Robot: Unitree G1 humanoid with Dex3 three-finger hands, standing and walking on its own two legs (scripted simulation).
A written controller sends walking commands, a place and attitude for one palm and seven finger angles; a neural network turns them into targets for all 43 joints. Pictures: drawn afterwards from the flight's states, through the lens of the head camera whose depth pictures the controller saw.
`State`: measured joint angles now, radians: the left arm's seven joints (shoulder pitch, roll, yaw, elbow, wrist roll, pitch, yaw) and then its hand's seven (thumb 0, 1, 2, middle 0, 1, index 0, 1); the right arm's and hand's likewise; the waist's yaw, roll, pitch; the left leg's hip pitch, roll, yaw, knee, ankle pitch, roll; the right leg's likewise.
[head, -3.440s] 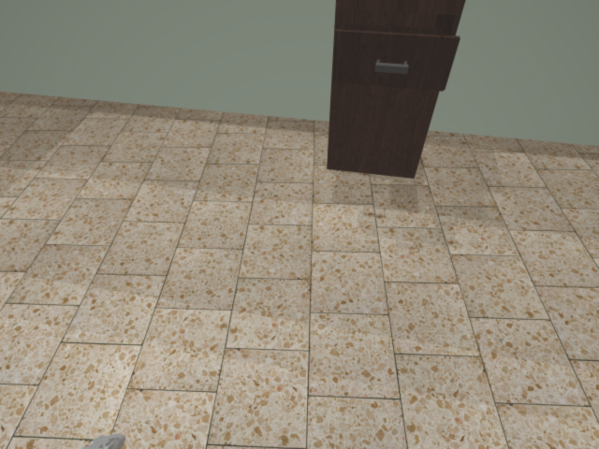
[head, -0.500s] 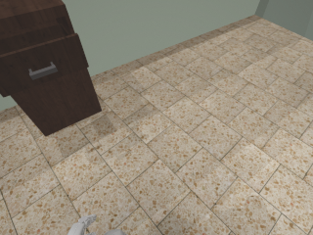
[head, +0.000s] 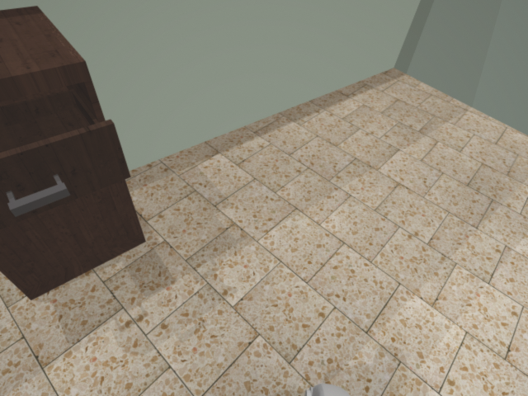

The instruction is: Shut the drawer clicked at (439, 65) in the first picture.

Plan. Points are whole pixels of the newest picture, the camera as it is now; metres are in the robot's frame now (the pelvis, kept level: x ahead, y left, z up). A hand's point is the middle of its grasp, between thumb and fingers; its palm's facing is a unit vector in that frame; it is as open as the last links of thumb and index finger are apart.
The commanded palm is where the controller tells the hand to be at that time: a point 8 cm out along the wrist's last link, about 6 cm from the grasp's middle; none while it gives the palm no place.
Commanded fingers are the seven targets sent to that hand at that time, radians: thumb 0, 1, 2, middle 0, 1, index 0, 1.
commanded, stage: walk to a spot facing it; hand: left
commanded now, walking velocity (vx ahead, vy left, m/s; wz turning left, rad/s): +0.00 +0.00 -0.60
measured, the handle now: (37, 193) +0.49 +0.55 -0.09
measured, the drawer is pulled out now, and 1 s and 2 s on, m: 0.21 0.21 0.21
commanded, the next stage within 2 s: turn to face it in 0.12 s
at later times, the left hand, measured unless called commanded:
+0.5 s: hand (221, 317) +0.30 +0.10 -0.17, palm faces -0.12 -0.97 -0.20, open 7.4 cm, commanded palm none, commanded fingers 0.00 0.90 0.90 -0.20 -0.30 -0.20 -0.30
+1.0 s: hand (136, 371) +0.18 +0.24 -0.17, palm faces +0.24 -0.93 -0.28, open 7.4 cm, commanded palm none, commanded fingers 0.00 0.90 0.90 -0.20 -0.30 -0.20 -0.30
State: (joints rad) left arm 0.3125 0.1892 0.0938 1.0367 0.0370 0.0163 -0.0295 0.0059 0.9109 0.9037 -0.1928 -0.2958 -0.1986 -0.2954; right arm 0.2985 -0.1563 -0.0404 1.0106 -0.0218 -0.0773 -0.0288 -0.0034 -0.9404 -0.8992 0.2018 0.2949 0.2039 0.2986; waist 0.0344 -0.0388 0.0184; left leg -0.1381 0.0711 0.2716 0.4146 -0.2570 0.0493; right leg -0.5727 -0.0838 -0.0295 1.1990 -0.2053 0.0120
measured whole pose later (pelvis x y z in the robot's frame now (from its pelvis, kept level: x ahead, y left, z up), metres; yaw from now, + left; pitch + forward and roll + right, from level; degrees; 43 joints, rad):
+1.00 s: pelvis +0.16 +0.00 +0.00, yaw +11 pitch +1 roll -2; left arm 0.19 0.27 0.10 0.94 0.02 0.06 0.02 0.01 0.91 0.90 -0.19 -0.30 -0.20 -0.30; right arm 0.23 -0.21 -0.05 0.93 -0.03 0.03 0.00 0.00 -0.91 -0.90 0.20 0.30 0.20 0.30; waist -0.01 0.00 0.06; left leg -0.31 0.00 0.02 0.49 -0.20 0.05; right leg -0.46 -0.07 -0.02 0.99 -0.42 0.10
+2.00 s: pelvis +0.14 -0.04 -0.01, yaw +39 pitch -1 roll +1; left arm 0.20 0.19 0.04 0.96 0.02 0.01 0.02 0.00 0.91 0.90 -0.19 -0.30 -0.20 -0.30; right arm 0.23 -0.20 -0.04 1.00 -0.02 0.04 0.00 0.01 -0.91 -0.90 0.20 0.30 0.20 0.30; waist -0.01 0.03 0.04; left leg -0.28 -0.04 -0.01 0.57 -0.30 0.02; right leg -0.21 -0.03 -0.05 0.55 -0.33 0.02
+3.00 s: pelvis +0.33 +0.13 -0.02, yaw +39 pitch -2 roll +0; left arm 0.13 0.15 0.04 1.01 0.02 -0.06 0.00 0.00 0.91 0.90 -0.19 -0.30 -0.20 -0.30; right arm 0.37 -0.15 -0.04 1.14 -0.01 0.00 -0.02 0.01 -0.91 -0.90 0.20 0.29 0.20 0.30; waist -0.04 0.05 0.09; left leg -0.23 0.06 0.06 0.96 -0.54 -0.01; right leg -0.35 -0.04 -0.13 0.61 -0.23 -0.05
